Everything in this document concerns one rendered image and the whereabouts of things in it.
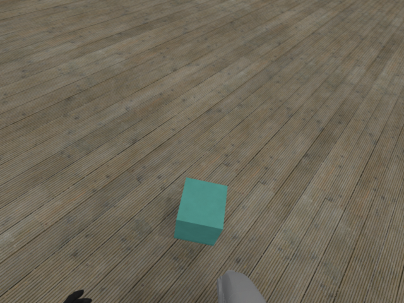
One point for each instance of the carton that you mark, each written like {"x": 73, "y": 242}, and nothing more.
{"x": 201, "y": 212}

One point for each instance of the left robot hand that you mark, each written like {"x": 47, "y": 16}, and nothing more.
{"x": 73, "y": 298}

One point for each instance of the right robot thigh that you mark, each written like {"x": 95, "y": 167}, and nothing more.
{"x": 235, "y": 287}

